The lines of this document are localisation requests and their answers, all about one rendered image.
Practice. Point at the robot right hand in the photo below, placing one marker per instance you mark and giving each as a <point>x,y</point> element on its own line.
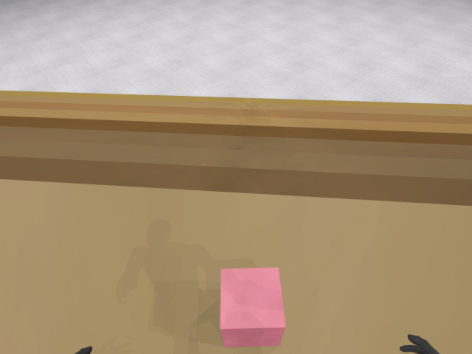
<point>421,347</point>

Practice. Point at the carton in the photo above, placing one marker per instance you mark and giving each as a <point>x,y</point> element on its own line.
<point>252,311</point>

